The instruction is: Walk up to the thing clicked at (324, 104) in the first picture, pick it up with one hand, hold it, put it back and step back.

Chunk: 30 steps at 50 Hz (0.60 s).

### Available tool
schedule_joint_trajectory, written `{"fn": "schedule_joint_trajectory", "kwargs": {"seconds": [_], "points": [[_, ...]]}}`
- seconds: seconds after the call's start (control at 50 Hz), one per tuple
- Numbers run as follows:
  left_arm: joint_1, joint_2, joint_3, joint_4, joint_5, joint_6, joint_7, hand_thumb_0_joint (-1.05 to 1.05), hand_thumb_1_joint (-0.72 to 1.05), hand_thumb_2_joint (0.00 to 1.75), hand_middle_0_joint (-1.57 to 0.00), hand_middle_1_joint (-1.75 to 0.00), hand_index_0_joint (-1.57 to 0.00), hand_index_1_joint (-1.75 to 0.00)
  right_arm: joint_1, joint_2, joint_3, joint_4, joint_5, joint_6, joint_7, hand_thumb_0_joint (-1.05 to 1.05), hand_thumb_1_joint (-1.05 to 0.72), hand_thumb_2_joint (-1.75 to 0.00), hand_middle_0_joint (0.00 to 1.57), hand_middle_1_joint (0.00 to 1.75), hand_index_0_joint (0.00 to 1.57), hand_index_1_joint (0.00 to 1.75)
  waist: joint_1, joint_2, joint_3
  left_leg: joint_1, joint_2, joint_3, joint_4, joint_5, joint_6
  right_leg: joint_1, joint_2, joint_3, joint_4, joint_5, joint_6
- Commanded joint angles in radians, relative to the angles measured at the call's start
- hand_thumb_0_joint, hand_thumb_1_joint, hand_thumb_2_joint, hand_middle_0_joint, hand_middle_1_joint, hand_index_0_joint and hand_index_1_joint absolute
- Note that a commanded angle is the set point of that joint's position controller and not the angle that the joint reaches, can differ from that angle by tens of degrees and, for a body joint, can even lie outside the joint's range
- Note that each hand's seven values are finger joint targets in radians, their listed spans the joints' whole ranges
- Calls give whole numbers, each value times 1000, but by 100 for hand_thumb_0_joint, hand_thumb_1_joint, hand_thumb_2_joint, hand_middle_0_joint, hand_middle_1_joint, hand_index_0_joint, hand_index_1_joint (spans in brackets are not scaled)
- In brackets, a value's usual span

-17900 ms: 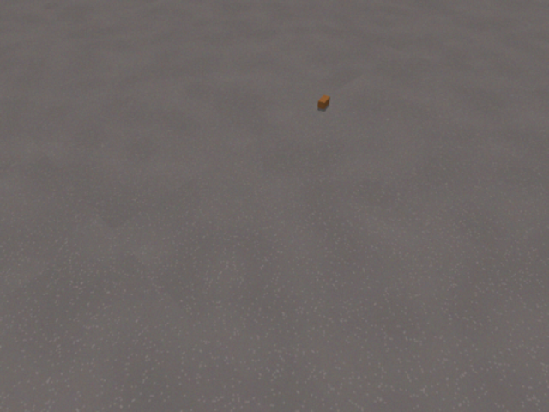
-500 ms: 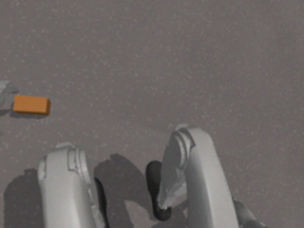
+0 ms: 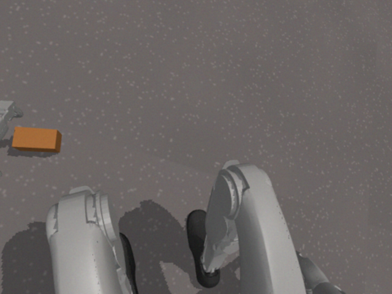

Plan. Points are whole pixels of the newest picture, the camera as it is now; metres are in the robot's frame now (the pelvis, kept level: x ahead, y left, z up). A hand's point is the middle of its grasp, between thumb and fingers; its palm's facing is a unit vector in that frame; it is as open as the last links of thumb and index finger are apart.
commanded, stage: rise first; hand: left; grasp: from above
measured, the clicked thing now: (38, 140) +0.46 +0.30 -0.29
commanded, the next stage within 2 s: approach in 1.04 s
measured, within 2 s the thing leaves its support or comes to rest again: neither
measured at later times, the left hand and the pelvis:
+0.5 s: hand out of the picture +0.42 +0.33 -0.17, palm faces -0.46 -0.03 -0.89, open 13.8 cm; pelvis +0.00 +0.00 +0.00, yaw -1 degrees
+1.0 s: hand out of the picture +0.41 +0.34 -0.17, palm faces -0.51 -0.03 -0.86, open 14.2 cm; pelvis +0.00 +0.00 +0.00, yaw -1 degrees
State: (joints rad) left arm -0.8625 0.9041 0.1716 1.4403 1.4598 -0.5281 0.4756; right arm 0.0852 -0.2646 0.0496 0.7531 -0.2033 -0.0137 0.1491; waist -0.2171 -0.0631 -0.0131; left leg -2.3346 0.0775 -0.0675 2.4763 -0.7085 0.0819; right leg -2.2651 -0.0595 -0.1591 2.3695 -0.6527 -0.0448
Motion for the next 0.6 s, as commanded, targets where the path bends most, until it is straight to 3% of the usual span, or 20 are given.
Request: {"fn": "schedule_joint_trajectory", "kwargs": {"seconds": [0.0, 0.06, 0.1, 0.14, 0.16, 0.22, 0.26, 0.3, 0.32, 0.34, 0.38, 0.4, 0.46, 0.5, 0.52, 0.54, 0.56, 0.58], "points": [[-249, 292, 52, -119, -39, 27, 34, 0, -37, 87, -20, -87, -20, -86, 188, -269, -93, -17, -2, -7, -17, 0, -92, -91, 20, 30, 20, 30, 21, 338, -659, 540, -75, -8, -267, 235, -42, 252, 76, 13, -221, 182, 8], [-252, 282, 38, -119, -55, 34, 14, 0, -41, 90, -18, -88, -18, -88, 175, -270, -89, -31, 2, -13, -20, 0, -92, -91, 20, 30, 20, 30, 22, 333, -640, 514, -78, -8, -275, 193, -39, 248, 71, 16, -230, 150, 6], [-241, 290, 35, -93, -51, 41, -3, 0, -41, 91, -17, -89, -17, -89, 190, -274, -87, -24, 0, -12, -19, 0, -92, -91, 20, 30, 20, 30, 5, 304, -625, 508, -79, -4, -256, 199, -36, 252, 74, 18, -227, 159, 9], [-230, 300, 50, -112, -59, 34, -17, 0, -43, 93, -15, -90, -16, -90, 199, -266, -82, -16, 0, -10, -18, 0, -92, -91, 20, 30, 20, 30, 13, 308, -655, 534, -78, -7, -254, 231, -37, 269, 74, 20, -226, 180, 10], [-252, 282, 28, -140, -64, 27, -26, 0, -45, 94, -15, -90, -15, -90, 194, -273, -90, -19, -3, -12, -16, 0, -93, -91, 20, 30, 20, 30, 6, 335, -659, 549, -79, 1, -249, 248, -38, 276, 74, 25, -226, 192, 12], [-266, 273, 21, -136, -74, 13, -39, 0, -47, 96, -14, -90, -13, -91, 203, -270, -79, -12, -5, -15, -11, 0, -92, -91, 20, 30, 20, 30, -11, 333, -639, 560, -72, -13, -245, 245, -43, 256, 74, 20, -220, 186, 12], [-245, 307, 45, -151, -76, -4, -33, 0, -47, 96, -14, -91, -13, -91, 195, -260, -71, -12, -2, -10, -12, 0, -92, -91, 20, 30, 20, 30, 19, 349, -672, 564, -71, -18, -251, 247, -46, 267, 78, 18, -217, 184, 7], [-244, 284, 35, -138, -78, -16, -27, 0, -47, 97, -13, -91, -13, -92, 184, -264, -73, -15, -4, -8, -9, 0, -92, -91, 20, 30, 20, 30, 16, 355, -655, 575, -66, -28, -256, 244, -49, 244, 78, 12, -208, 178, 7], [-259, 281, 18, -136, -66, -20, -25, 0, -49, 98, -13, -92, -12, -92, 186, -269, -72, -17, -8, -8, -10, 0, -92, -91, 20, 30, 20, 30, 1, 357, -641, 565, -68, -20, -246, 243, -46, 247, 81, 16, -211, 183, 7], [-264, 279, 19, -162, -60, -26, -20, 0, -50, 99, -13, -91, -12, -92, 187, -272, -75, -17, -8, -8, -11, 0, -92, -91, 20, 30, 20, 30, 9, 366, -667, 582, -68, -19, -245, 253, -48, 255, 82, 16, -212, 188, 6], [-263, 308, 32, -142, -48, -25, -1, 0, -49, 98, -12, -93, -11, -93, 185, -276, -70, -25, -5, -12, -9, 0, -92, -91, 20, 30, 20, 30, 15, 373, -653, 584, -64, -30, -257, 234, -51, 234, 81, 14, -200, 175, 3], [-250, 334, 68, -195, -48, -25, 12, 0, -51, 100, -12, -91, -11, -92, 180, -280, -79, -27, -2, -9, -12, 0, -92, -91, 20, 30, 20, 30, 37, 398, -687, 607, -65, -28, -270, 254, -54, 249, 81, 12, -201, 184, 4], [-252, 297, 52, -139, -40, -10, 36, 0, -54, 103, -9, -94, -8, -95, 181, -277, -76, -25, -2, -9, -12, 0, -92, -91, 20, 30, 20, 30, 20, 378, -657, 579, -65, -30, -278, 227, -53, 228, 82, 3, -203, 168, 4], [-281, 273, 12, -92, -24, 7, 39, 0, -54, 103, -9, -94, -8, -95, 183, -276, -68, -22, -2, -14, -11, 0, -92, -91, 20, 30, 20, 30, -3, 369, -608, 545, -68, -26, -274, 200, -49, 202, 81, 5, -202, 153, 5], [-296, 320, 45, -130, -18, 12, 44, 0, -55, 103, -9, -94, -7, -95, 186, -287, -70, -37, -4, -18, -13, 0, -92, -91, 20, 30, 20, 30, 3, 365, -644, 569, -67, -27, -269, 234, -49, 226, 80, 2, -201, 180, 8], [-270, 340, 64, -150, -19, 22, 49, 0, -55, 104, -8, -95, -6, -96, 180, -290, -72, -43, 2, -18, -17, 0, -92, -91, 20, 30, 20, 30, 30, 378, -678, 587, -71, -21, -271, 258, -49, 240, 80, 5, -200, 192, 6], [-273, 322, 45, -109, -21, 34, 47, 0, -54, 103, -8, -95, -7, -96, 182, -285, -70, -42, 1, -22, -15, 0, -92, -91, 20, 30, 20, 30, 16, 370, -656, 563, -72, -16, -266, 240, -47, 242, 80, 9, -200, 186, 7], [-252, 316, 55, -95, -21, 42, 43, 0, -55, 104, -8, -96, -7, -97, 189, -290, -74, -36, -4, -23, -13, 0, -92, -91, 20, 30, 20, 30, 16, 363, -651, 557, -75, -8, -269, 245, -47, 259, 79, 9, -208, 194, 10]]}}
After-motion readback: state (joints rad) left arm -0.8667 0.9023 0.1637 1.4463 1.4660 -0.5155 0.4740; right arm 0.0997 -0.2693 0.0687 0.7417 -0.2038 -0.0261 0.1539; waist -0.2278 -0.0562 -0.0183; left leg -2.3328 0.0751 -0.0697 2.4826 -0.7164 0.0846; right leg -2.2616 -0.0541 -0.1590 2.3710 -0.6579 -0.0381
